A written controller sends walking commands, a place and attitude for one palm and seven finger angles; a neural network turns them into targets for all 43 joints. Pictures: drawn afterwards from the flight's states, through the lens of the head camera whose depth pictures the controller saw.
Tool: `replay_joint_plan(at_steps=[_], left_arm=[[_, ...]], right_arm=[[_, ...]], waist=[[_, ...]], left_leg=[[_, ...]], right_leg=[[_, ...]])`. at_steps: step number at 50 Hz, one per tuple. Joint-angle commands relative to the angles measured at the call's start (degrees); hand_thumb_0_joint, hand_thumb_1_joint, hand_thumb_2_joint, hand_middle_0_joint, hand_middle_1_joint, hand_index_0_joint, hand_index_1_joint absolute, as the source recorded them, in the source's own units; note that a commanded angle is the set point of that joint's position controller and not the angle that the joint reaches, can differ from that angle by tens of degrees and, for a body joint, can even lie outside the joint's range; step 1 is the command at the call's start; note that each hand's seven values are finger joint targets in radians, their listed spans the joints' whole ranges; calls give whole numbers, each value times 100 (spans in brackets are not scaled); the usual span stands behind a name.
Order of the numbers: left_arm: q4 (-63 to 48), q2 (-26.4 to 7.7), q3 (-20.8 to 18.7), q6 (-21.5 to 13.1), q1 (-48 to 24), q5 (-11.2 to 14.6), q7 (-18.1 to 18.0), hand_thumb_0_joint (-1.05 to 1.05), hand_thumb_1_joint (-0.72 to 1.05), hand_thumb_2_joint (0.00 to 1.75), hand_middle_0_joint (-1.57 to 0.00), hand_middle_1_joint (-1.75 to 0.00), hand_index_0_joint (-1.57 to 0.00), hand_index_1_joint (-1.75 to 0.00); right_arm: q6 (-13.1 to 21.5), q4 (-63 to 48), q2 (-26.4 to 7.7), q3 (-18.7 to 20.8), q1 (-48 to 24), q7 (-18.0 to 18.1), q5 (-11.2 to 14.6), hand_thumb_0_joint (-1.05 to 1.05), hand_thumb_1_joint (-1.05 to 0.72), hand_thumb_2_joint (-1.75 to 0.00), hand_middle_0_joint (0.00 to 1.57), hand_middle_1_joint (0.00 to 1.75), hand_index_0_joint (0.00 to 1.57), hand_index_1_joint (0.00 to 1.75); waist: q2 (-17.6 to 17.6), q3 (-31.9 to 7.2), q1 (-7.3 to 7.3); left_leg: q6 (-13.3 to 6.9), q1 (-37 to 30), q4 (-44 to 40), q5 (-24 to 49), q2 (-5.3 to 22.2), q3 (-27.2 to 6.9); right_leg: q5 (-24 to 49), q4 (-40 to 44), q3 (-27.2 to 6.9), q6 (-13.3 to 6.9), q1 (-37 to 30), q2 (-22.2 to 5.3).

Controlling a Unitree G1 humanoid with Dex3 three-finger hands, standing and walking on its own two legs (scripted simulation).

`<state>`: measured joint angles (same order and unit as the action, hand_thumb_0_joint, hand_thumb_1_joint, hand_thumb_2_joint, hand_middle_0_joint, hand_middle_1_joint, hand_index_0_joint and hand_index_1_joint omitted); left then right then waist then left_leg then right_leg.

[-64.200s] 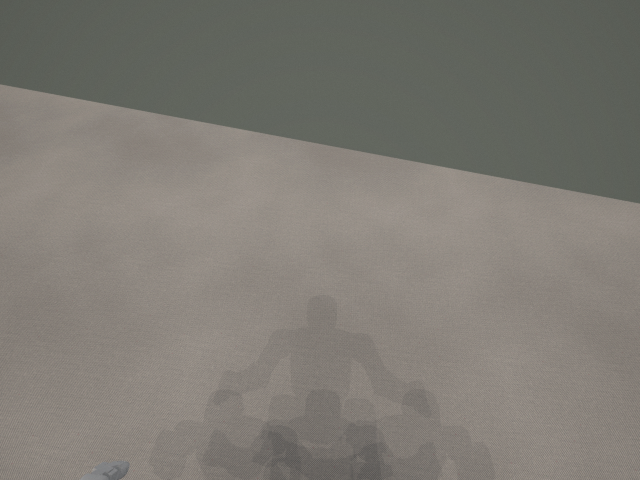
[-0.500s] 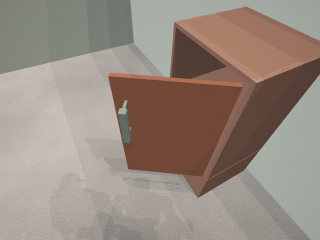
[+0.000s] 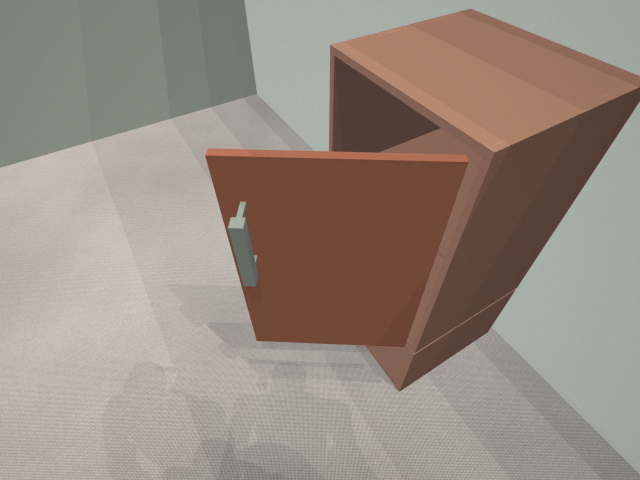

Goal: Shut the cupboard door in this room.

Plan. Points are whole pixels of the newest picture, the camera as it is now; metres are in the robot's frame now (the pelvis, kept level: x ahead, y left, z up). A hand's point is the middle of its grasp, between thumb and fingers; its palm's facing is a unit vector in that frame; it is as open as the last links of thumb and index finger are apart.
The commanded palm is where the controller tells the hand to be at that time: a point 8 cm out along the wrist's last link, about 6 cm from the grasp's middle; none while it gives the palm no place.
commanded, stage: look again from close up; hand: left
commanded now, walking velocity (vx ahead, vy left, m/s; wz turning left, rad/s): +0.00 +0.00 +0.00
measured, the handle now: (246, 245) +0.50 +0.15 -0.04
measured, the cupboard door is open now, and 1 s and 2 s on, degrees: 56 56 56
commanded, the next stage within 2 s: raise the hand and make a fist in 0.34 s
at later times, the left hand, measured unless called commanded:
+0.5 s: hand out of the picture +0.08 +0.18 -0.15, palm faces +0.10 -0.97 -0.20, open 7.3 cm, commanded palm +0.12 +0.22 -0.07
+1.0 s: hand (201, 473) +0.15 +0.16 -0.06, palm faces +0.06 -1.00 -0.05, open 5.5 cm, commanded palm +0.14 +0.21 -0.06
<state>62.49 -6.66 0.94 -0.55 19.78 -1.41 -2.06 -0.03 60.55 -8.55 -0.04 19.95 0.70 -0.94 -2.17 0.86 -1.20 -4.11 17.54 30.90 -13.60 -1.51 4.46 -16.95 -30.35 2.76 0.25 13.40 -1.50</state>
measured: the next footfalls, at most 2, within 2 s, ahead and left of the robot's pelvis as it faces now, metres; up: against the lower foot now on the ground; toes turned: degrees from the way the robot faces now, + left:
none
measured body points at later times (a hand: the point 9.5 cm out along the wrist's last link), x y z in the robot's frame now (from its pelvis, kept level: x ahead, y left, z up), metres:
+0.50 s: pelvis +0.02 -0.01 +0.00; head +0.03 +0.00 +0.45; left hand +0.07 +0.23 -0.13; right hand +0.04 -0.24 -0.14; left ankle +0.03 +0.07 -0.73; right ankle -0.01 -0.13 -0.73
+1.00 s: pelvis -0.03 -0.05 -0.12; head +0.04 -0.03 +0.33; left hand +0.14 +0.21 -0.06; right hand +0.22 -0.26 -0.17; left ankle +0.03 +0.07 -0.73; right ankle +0.00 -0.13 -0.73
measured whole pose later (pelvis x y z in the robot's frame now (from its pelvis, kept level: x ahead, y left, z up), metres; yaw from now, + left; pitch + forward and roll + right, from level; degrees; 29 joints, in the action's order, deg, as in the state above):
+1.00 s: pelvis -0.03 -0.05 -0.12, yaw +2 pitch +15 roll -3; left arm -1.3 -13.3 -9.1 -29.8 26.4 17.4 19.4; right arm 14.8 29.2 -13.8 1.0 8.1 3.2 1.6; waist -1.1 -8.9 4.0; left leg 0.1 61.9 76.0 -29.7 1.9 -2.6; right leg -34.7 -74.1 9.1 -4.3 55.2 0.9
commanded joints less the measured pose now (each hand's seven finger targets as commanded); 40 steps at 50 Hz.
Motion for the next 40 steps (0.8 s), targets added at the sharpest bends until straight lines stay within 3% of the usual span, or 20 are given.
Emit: replay_joint_plan(at_steps=[1,8,11,16,21,22,23,24,25,26,27,28,29,30,32,34,35,36,38,40], left_arm=[[-292,-554,-80,-138,273,28,-54,0,90,90,-20,-30,-20,-30],[-306,-661,-84,-148,218,54,-64,0,90,90,-20,-30,-20,-30],[-332,-703,-97,-132,147,51,-63,0,90,90,-20,-30,-20,-30],[-283,-767,-105,-119,144,57,-62,0,90,90,-20,-30,-20,-30],[-242,-776,-93,-101,83,54,-59,0,90,90,-20,-30,-20,-30],[-104,-879,-109,-151,395,-13,-260,0,90,90,-20,-30,-20,-30],[-9499,-4278,-2606,-1681,-4849,667,-301,0,90,90,-20,-30,-20,-30],[-7706,-1243,-248,-1238,-763,808,-198,0,90,90,-22,-32,-22,-32],[-7168,-129,104,-454,765,1144,-217,0,90,90,-24,-34,-24,-34],[-6789,-294,42,-484,-36,1048,-301,0,90,90,-25,-36,-25,-36],[-6407,-168,-34,-716,-177,1054,-198,0,90,90,-27,-38,-27,-38],[-5699,-330,-361,-1014,185,1066,-57,0,90,90,-29,-40,-29,-40],[-5069,-283,-605,-1446,941,1191,190,0,90,90,-31,-42,-31,-42],[-4620,-255,-766,-1900,1651,1337,569,0,90,90,-33,-44,-33,-44],[-4764,-210,-900,-3009,1847,1562,1384,0,90,90,-36,-48,-36,-48],[-4919,-613,-1074,-3953,1482,1667,2209,0,90,90,-40,-52,-40,-52],[-4831,-1046,-1538,-4022,1582,1696,2381,0,90,90,-42,-54,-42,-54],[-5247,-1056,-1443,-3931,1409,1801,2525,0,90,90,-44,-56,-44,-56],[-6111,-1207,-1511,-3565,955,2050,2550,0,90,90,-47,-60,-47,-60],[-7019,-1515,-1678,-3352,229,2138,2338,0,90,90,-51,-64,-51,-64]], right_arm=[[196,-335,-547,60,79,20,9,0,-90,-90,20,30,20,30],[244,-120,-573,41,62,31,26,0,-90,-90,20,30,20,30],[247,-67,-595,40,-7,38,28,0,-90,-90,20,30,20,30],[267,9,-638,39,-113,59,31,0,-90,-90,20,30,20,30],[252,75,-635,38,-216,74,45,0,-90,-90,20,30,20,30],[227,-337,-840,51,-636,50,81,0,-90,-90,20,30,20,30],[1274,-2073,-2117,398,-124,529,134,0,-90,-90,20,30,20,30],[1701,-2001,-1268,81,-707,549,405,0,-90,-90,20,30,20,30],[1964,-1977,-1150,125,-715,426,296,0,-90,-90,20,30,20,30],[2084,-1908,-1094,138,-607,283,356,0,-90,-90,20,30,20,30],[2104,-2089,-1257,302,-595,186,265,0,-90,-90,20,30,20,30],[2104,-2254,-1340,385,-709,116,208,0,-90,-90,20,30,20,30],[2071,-2452,-1299,429,-842,64,189,0,-90,-90,20,30,20,30],[2057,-2666,-1275,473,-964,-24,204,0,-90,-90,20,30,20,30],[1980,-2954,-1238,570,-1094,-133,111,0,-90,-90,20,30,20,30],[1968,-3234,-1271,647,-1291,-201,121,0,-90,-90,20,30,20,30],[1901,-3382,-1263,688,-1284,-222,161,0,-90,-90,20,30,20,30],[1851,-3672,-1309,657,-1430,-219,193,0,-90,-90,20,30,20,30],[1769,-4065,-1313,627,-1515,-117,277,0,-90,-90,20,30,20,30],[1699,-4151,-1284,579,-1356,9,297,0,-90,-90,20,30,20,30]], waist=[[303,383,87],[544,315,85],[412,386,83],[275,148,118],[276,257,124],[771,413,269],[106,-1662,-814],[-1992,-2890,34],[-2053,-2372,133],[-736,-913,-247],[-286,-136,-282],[344,217,-200],[1169,220,-26],[1183,-54,220],[1811,-765,450],[1302,-1130,443],[651,-1290,612],[261,-1542,645],[-49,-1968,616],[-89,-2032,424]], left_leg=[[50,169,-1134,-680,724,-1058],[86,-318,-1049,122,689,-784],[89,-379,-1075,268,704,-744],[93,-643,-1024,723,737,-666],[105,-686,-1033,832,753,-632],[255,-361,26,1504,918,-590],[201,-2075,-145,2156,591,-860],[479,-2904,-214,3101,716,-902],[762,-2351,-553,3452,729,-1008],[752,-1249,-538,2436,676,-1212],[672,-503,-302,1163,523,-1169],[634,404,50,-34,368,-1108],[549,1026,481,-432,273,-1002],[547,1334,938,-159,139,-806],[592,2041,1815,78,68,-599],[569,2683,2537,-150,11,-522],[537,2899,2747,-158,-5,-471],[487,2966,2806,-391,-52,-402],[394,3035,2928,-817,-49,-387],[328,3210,3088,-1156,69,-538]], right_leg=[[-187,495,-516,-352,210,-270],[325,634,-634,-284,162,-369],[404,662,-647,-271,156,-360],[774,677,-647,-233,-31,-388],[887,764,-658,-213,-51,-403],[2161,880,-839,-119,70,-615],[2027,-270,-83,-106,365,5],[704,-660,172,-149,738,218],[131,-1006,277,-126,740,213],[-164,-1007,199,-40,1440,159],[-241,-711,264,-89,1747,164],[-229,-556,374,-137,1993,150],[-422,-659,425,-166,2244,182],[-332,-910,344,-234,2273,168],[-123,-1869,270,-248,2683,197],[-158,-2513,-69,-266,3148,140],[-198,-2719,-273,-326,3174,115],[-522,-2786,-369,-325,3208,117],[-1142,-2680,-620,-277,3235,116],[-1746,-2541,-768,-228,3443,175]])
